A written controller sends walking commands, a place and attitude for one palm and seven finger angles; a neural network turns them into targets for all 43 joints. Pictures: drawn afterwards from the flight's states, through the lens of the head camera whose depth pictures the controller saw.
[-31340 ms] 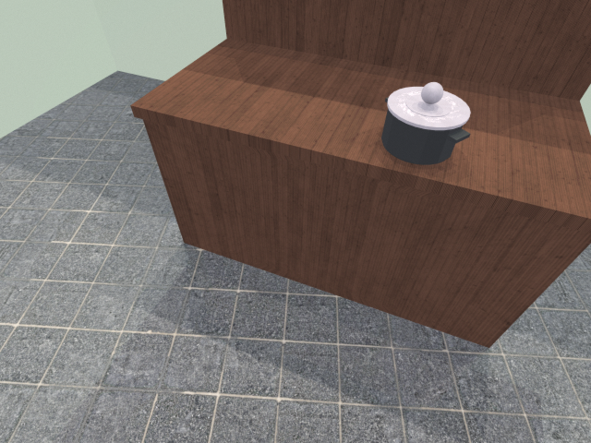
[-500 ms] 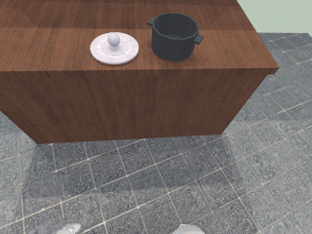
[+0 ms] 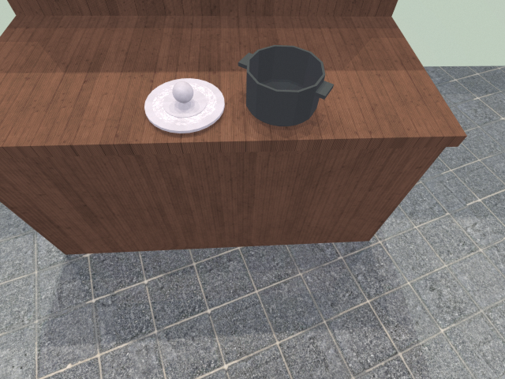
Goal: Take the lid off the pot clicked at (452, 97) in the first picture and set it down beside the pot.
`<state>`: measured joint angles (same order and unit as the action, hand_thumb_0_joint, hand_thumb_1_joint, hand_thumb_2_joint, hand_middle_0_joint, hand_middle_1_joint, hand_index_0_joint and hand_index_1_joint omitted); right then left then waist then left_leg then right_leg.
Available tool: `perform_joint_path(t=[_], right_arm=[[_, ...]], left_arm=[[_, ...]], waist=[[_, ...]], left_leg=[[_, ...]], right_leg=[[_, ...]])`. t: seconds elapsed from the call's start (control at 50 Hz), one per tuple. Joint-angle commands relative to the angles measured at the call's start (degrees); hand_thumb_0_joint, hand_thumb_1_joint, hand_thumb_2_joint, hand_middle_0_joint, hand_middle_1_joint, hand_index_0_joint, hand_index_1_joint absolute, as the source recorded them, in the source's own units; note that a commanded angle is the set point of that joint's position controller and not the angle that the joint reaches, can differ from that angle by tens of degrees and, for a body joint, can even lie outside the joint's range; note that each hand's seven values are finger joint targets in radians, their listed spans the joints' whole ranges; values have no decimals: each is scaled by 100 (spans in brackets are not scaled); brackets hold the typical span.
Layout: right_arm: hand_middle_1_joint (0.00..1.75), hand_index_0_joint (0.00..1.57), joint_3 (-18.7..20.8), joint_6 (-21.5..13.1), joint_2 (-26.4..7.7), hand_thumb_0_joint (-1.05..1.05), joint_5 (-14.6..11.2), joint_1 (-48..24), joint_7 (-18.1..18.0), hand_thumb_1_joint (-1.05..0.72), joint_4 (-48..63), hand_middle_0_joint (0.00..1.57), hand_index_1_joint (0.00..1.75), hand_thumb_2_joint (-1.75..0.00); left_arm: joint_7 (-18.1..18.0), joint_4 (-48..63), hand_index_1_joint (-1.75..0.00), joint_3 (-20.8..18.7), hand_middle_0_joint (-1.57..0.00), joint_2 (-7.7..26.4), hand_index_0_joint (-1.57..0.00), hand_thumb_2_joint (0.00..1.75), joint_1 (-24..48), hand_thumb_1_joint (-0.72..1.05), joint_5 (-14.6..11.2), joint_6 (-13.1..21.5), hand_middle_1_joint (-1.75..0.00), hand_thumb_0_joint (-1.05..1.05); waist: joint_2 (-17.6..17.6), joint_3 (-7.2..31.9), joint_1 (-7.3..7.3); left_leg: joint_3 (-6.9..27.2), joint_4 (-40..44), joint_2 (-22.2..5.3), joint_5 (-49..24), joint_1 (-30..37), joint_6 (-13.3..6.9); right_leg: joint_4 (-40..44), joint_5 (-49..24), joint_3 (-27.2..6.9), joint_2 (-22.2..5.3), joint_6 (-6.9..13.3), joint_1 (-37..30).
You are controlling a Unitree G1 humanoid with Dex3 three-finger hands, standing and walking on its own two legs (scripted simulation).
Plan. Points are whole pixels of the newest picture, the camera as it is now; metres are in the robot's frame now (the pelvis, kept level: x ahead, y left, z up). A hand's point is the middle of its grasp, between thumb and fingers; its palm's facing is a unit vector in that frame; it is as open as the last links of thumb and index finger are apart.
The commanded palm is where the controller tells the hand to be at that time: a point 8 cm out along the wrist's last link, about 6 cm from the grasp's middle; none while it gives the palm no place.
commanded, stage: stop stepping back and stand still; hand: left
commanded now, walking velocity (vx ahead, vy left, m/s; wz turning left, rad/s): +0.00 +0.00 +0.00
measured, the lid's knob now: (182, 92) +0.73 +0.20 -0.03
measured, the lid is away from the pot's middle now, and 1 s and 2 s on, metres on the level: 0.25 0.25 0.25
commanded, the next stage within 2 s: let the arm hang, fingers relaxed in 0.04 s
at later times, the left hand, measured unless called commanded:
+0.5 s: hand out of the picture +0.08 +0.18 -0.18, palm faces -0.01 -0.98 -0.20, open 7.3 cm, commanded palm none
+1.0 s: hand out of the picture +0.06 +0.18 -0.19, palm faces +0.03 -0.98 -0.18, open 7.3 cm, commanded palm none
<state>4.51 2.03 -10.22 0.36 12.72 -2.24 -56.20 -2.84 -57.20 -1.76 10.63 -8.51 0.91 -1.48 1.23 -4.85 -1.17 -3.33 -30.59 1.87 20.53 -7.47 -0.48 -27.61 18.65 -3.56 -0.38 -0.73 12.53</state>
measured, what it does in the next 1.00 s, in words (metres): stands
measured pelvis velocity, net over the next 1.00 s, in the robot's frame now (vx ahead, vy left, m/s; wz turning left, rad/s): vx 0.02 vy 0.01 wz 0.00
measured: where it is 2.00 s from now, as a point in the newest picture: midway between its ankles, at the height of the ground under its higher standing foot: outside the picture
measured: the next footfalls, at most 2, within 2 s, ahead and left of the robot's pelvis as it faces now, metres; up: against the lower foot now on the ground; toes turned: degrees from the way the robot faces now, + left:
none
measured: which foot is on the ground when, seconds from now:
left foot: down 0.00-1.00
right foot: down 0.00-1.00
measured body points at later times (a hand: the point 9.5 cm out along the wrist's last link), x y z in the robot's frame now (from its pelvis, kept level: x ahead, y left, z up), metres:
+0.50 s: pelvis +0.02 +0.00 +0.00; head +0.08 +0.01 +0.44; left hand +0.09 +0.23 -0.17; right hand +0.01 -0.23 -0.16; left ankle -0.12 +0.09 -0.74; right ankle -0.04 -0.13 -0.74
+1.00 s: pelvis +0.02 +0.01 -0.01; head +0.06 +0.03 +0.44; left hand +0.06 +0.23 -0.17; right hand -0.03 -0.20 -0.16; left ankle -0.12 +0.09 -0.74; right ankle -0.04 -0.13 -0.74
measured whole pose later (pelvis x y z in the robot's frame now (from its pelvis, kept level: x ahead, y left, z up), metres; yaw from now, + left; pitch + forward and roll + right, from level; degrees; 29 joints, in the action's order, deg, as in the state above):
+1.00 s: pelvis +0.02 +0.01 -0.01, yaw +0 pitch +0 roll -2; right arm 2.3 0.6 -5.7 0.8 19.8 -3.7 -62.7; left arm -2.9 -60.4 -2.5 8.8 -12.3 0.6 -1.0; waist 0.0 -4.2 -1.5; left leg -2.7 -24.7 0.5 26.0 0.7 -3.0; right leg -27.9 20.7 0.6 0.5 -1.4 7.8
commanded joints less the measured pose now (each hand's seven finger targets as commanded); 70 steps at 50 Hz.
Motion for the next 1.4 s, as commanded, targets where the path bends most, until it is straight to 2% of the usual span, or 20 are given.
perform_joint_path(t=[0.0, 0.04, 0.12, 0.18, 0.24, 0.28, 0.4, 0.5, 0.56, 0.68, 0.76, 0.82, 0.88, 0.94, 1.0, 1.04, 1.16, 1.22, 1.26, 1.38], right_arm=[[30, 20, 74, -104, -416, 0, 35, 649, 26, -90, 129, 20, 30, -90], [30, 20, 118, -119, -649, 0, 16, 800, -85, -90, 123, 20, 30, -90], [30, 20, 62, -157, -656, 0, 37, 950, -118, -90, -27, 20, 30, -90], [30, 20, -3, -147, -598, 0, 45, 751, -92, -90, -61, 20, 30, -90], [30, 20, 17, -120, -532, 0, -29, 701, -97, -90, -9, 20, 30, -90], [30, 20, 35, -131, -471, 0, -30, 743, -78, -90, -65, 20, 30, -90], [30, 20, -9, -179, -352, 0, 26, 826, -35, -90, -320, 20, 30, -90], [30, 20, 29, -217, -507, 0, 29, 1149, -165, -90, -409, 20, 30, -90], [30, 20, 11, -200, -433, 0, 20, 1263, -178, -90, -516, 20, 30, -90], [30, 20, -62, -146, -222, 0, 29, 1092, -116, -90, -510, 20, 30, -90], [30, 20, -4, -211, -399, 0, 30, 1364, -182, -90, -552, 20, 30, -90], [30, 20, -20, -222, -351, 0, 11, 1408, -209, -90, -605, 20, 30, -90], [30, 20, -60, -188, -261, 0, 21, 1407, -203, -90, -631, 20, 30, -90], [30, 20, -74, -157, -204, 0, 20, 1357, -175, -90, -583, 20, 30, -90], [30, 20, -28, -218, -288, 0, 13, 1453, -215, -90, -586, 20, 30, -90], [30, 20, -12, -215, -298, 0, -4, 1515, -235, -90, -616, 20, 30, -90], [30, 20, -70, -160, -155, 0, 26, 1398, -171, -90, -619, 20, 30, -90], [30, 20, -49, -214, -207, 0, 31, 1455, -193, -90, -606, 20, 30, -90], [30, 20, -39, -205, -237, 0, 20, 1494, -215, -90, -646, 20, 30, -90], [30, 20, -68, -182, -194, 0, 23, 1401, -206, -90, -617, 20, 30, -90]], left_arm=[[-43, 377, -30, -188, -20, 819, -20, 90, -8, 90, 0, 89, -30, 0], [-74, 398, -30, -169, -20, 633, -20, 90, -169, 90, -36, 96, -30, 0], [-48, 485, -30, -123, -20, 573, -20, 90, 75, 90, -67, 82, -30, 0], [1, 385, -30, -103, -20, 510, -20, 90, 25, 90, -62, 72, -30, 0], [-46, 171, -30, -188, -20, 785, -20, 90, -533, 90, -57, 172, -30, 0], [-63, 119, -30, -197, -20, 868, -20, 90, -549, 90, -58, 194, -30, 0], [-18, 160, -30, -125, -20, 565, -20, 90, -318, 90, -42, 158, -30, 0], [-64, 119, -30, -179, -20, 482, -20, 90, -543, 90, -86, 191, -30, 0], [-50, 122, -30, -172, -20, 413, -20, 90, -382, 90, -86, 152, -30, 0], [-6, -73, -30, -110, -20, 302, -20, 90, -557, 90, -28, 145, -30, 0], [-36, -14, -30, -167, -20, 358, -20, 90, -653, 90, -73, 183, -30, 0], [-32, 0, -30, -157, -20, 281, -20, 90, -591, 90, -92, 157, -30, 0], [-19, -41, -30, -128, -20, 162, -20, 90, -561, 90, -68, 102, -30, 0], [-21, -128, -30, -114, -20, 206, -20, 90, -711, 90, -38, 122, -30, 0], [-49, -99, -30, -165, -20, 292, -20, 90, -798, 90, -78, 169, -30, 0], [-62, -62, -30, -170, -20, 292, -20, 90, -720, 90, -82, 151, -30, 0], [-27, -143, -30, -105, -20, 151, -20, 90, -712, 90, -38, 114, -30, 0], [-40, -116, -30, -129, -20, 214, -20, 90, -793, 90, -55, 158, -30, 0], [-48, -87, -30, -137, -20, 222, -20, 90, -731, 90, -76, 132, -30, 0], [-35, -129, -30, -110, -20, 164, -20, 90, -746, 90, -60, 111, -30, 0]], waist=[[-139, 457, -108], [58, 1123, -95], [-1245, 933, -168], [-788, 440, -10], [29, 507, 96], [291, 659, 25], [-43, 279, -40], [-367, 1049, -75], [-880, 682, -113], [-83, -412, -31], [-215, 767, -83], [-744, 581, -81], [-539, -26, -34], [-34, -219, -26], [-175, 550, -52], [-489, 508, -72], [-43, -332, -22], [-91, 297, -62], [-539, 371, -80], [-368, -26, -39]], left_leg=[[536, 611, -768, -2953, 356, -87], [632, 278, -1072, -4692, 971, -151], [748, 352, -1334, -7177, 1788, -375], [656, 371, -1195, -6310, 1261, -379], [426, -49, -701, -4127, 360, -23], [319, 52, -602, -3082, 43, 53], [438, 734, -805, -2715, 508, -115], [386, 257, -942, -5200, 1239, -101], [445, 333, -1059, -5976, 1370, -165], [442, 859, -787, -2288, 211, -140], [406, 409, -879, -4577, 987, -134], [468, 436, -1020, -5545, 1241, -211], [539, 674, -1052, -4937, 827, -272], [465, 765, -834, -3313, 390, -195], [399, 370, -837, -4827, 882, -149], [400, 376, -876, -5226, 995, -156], [489, 897, -841, -2774, 268, -208], [439, 586, -817, -4177, 702, -186], [433, 588, -906, -4679, 933, -193], [460, 696, -870, -4067, 619, -204]], right_leg=[[-17, -3294, -583, -674, 372, -81], [-382, -3200, -153, -354, 231, -155], [-719, -531, 275, -76, 116, 542], [-150, -512, 321, -73, 156, 151], [25, -4457, -283, -665, 470, -919], [-121, -5440, -405, -921, 574, -1305], [241, -2890, -213, -484, 303, -431], [-228, -3708, 46, -386, 346, -701], [-283, -2531, 248, -269, 288, -308], [369, -2435, -121, -442, 375, -292], [-181, -3625, 95, -412, 350, -761], [-179, -2506, 306, -294, 271, -419], [-24, -1677, 353, -195, 250, -289], [195, -2473, 135, -364, 347, -468], [-163, -3743, 179, -480, 335, -789], [-249, -3311, 276, -427, 309, -638], [249, -2110, 135, -374, 313, -391], [-37, -3294, 167, -461, 317, -662], [-119, -2840, 250, -408, 281, -504], [91, -2556, 236, -396, 276, -460]])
